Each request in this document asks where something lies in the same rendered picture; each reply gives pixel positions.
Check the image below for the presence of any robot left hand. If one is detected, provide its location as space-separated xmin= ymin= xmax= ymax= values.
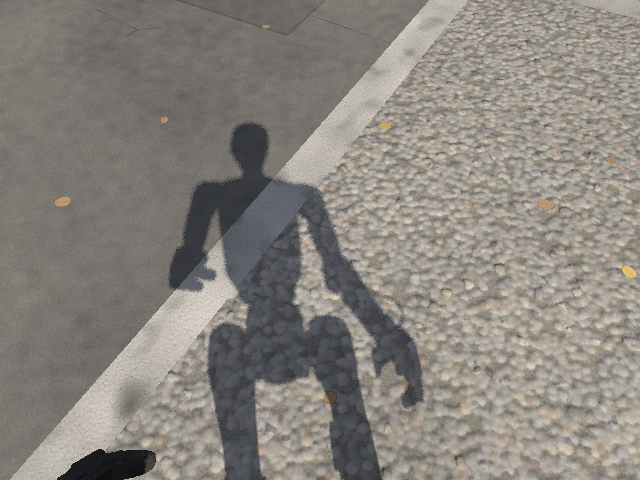
xmin=57 ymin=449 xmax=156 ymax=480

